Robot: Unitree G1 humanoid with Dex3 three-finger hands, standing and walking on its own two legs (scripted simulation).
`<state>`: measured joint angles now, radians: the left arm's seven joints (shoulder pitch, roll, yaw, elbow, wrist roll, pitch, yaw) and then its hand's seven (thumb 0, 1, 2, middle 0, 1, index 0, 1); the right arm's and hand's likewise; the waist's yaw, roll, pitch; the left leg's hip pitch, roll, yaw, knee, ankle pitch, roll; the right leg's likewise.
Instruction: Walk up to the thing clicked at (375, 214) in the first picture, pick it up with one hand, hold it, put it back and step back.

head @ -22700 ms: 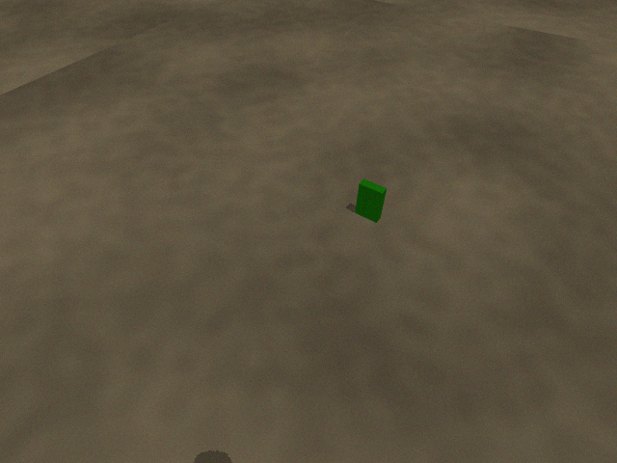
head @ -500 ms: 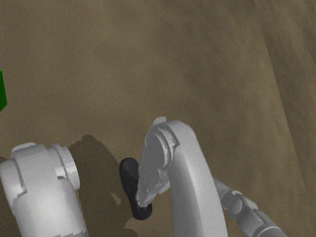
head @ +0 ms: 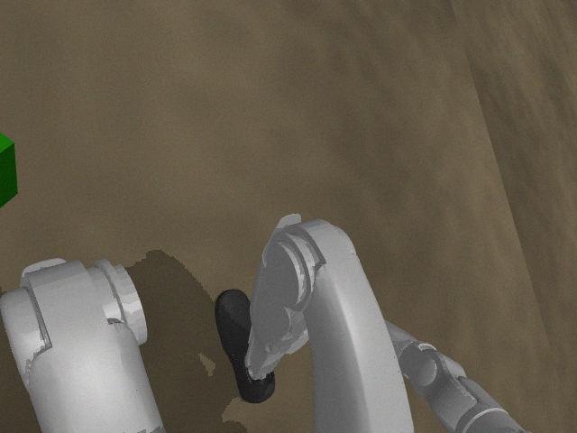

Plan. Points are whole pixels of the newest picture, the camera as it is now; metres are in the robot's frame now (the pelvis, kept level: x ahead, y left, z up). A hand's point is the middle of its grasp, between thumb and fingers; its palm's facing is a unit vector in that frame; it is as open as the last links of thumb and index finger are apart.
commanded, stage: withdraw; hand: left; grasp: from the side
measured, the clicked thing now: out of the picture +0.43 +0.26 -0.19
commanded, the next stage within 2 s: rise in 0.46 s
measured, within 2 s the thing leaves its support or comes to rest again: neither
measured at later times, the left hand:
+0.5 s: hand out of the picture +0.39 +0.38 -0.08, palm faces +0.49 -0.87 -0.05, open 17.5 cm
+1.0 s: hand out of the picture +0.31 +0.41 +0.03, palm faces +0.36 -0.79 -0.50, open 17.3 cm
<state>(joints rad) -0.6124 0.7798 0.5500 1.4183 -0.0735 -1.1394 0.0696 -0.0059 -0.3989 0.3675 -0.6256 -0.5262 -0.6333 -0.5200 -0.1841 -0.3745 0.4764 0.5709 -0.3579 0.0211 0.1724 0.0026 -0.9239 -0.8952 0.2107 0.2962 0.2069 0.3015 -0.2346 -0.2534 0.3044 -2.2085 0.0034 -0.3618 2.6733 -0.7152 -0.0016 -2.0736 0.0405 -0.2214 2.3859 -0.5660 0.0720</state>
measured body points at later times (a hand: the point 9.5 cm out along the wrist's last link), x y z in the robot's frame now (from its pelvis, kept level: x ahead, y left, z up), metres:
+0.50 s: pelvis +0.00 +0.00 +0.02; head +0.20 +0.18 +0.38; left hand +0.36 +0.42 -0.08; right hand +0.19 -0.24 -0.03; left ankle +0.08 +0.12 -0.25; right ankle +0.15 -0.13 -0.25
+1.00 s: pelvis +0.01 -0.01 +0.11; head +0.20 +0.08 +0.51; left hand +0.28 +0.44 +0.06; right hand +0.20 -0.24 -0.02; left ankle +0.08 +0.12 -0.25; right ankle +0.15 -0.13 -0.25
